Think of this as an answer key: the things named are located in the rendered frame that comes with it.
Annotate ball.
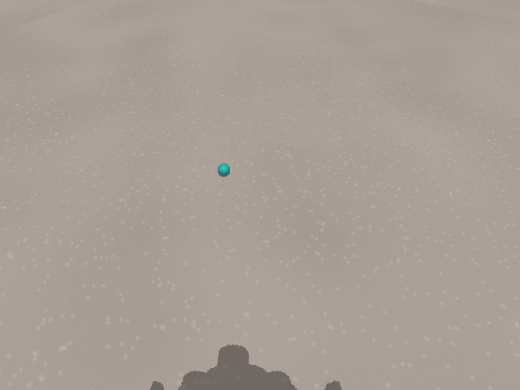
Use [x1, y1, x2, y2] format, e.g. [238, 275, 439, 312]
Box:
[218, 163, 230, 176]

